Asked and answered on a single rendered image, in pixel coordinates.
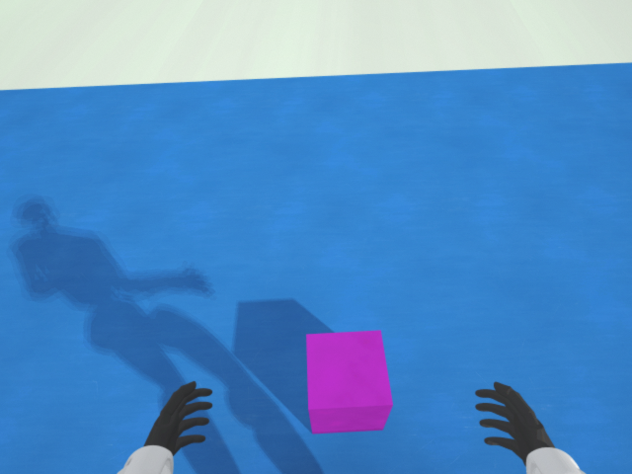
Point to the robot left hand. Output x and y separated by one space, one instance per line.
170 424

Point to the robot right hand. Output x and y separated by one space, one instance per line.
528 433

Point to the left robot forearm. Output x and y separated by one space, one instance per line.
150 459

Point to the carton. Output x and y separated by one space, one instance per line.
348 383

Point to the right robot forearm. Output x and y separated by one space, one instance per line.
549 460

